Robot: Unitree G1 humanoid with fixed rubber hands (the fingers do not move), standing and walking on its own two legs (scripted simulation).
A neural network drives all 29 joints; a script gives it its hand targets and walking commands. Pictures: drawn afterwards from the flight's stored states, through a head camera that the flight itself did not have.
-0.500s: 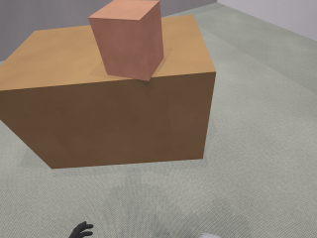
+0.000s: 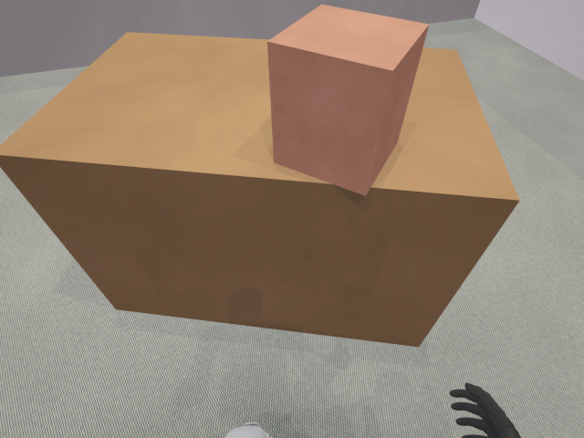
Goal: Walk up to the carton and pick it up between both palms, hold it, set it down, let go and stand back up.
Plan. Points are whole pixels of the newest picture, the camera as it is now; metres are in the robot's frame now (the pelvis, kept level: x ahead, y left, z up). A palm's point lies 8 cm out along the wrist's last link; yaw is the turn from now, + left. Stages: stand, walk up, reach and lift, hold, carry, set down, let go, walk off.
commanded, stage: walk up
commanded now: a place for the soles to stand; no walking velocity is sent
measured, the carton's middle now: (343, 100) +0.69 -0.03 +0.11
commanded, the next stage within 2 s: none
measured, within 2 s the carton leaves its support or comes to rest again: neither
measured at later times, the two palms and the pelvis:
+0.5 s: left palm (156, 316) +0.31 +0.27 -0.07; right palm out of the picture +0.13 -0.21 -0.12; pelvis +0.14 +0.05 +0.00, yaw -7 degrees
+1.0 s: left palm (123, 307) +0.33 +0.34 -0.08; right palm (450, 343) +0.28 -0.19 -0.05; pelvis +0.18 +0.09 +0.01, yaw -8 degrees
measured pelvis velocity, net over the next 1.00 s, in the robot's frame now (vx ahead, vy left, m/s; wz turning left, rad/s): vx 0.18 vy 0.09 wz -0.15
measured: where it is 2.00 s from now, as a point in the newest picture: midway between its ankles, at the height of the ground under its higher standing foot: (301, 424)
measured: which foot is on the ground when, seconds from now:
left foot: down 0.00-0.46, up 0.48-0.70, down 0.72-1.00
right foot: up 0.00-0.42, down 0.44-1.00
